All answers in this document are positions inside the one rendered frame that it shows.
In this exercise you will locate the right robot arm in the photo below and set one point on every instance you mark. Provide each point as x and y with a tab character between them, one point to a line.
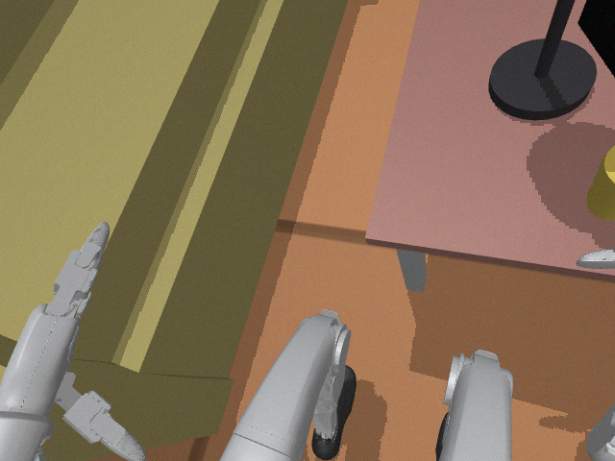
600	443

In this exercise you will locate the left robot arm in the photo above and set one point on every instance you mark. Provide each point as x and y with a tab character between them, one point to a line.
22	435

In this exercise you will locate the left robot hand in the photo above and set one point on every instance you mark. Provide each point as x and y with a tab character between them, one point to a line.
36	376

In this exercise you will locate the coffee table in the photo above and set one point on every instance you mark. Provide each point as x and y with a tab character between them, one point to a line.
461	178

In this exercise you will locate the desk lamp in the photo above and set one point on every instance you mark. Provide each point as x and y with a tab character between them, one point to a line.
543	78

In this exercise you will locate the sofa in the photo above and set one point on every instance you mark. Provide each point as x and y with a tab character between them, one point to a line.
179	123

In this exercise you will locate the left robot foot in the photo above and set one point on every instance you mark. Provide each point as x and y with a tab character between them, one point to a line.
328	449

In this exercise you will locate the right robot hand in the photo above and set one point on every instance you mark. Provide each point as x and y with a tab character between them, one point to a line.
604	259

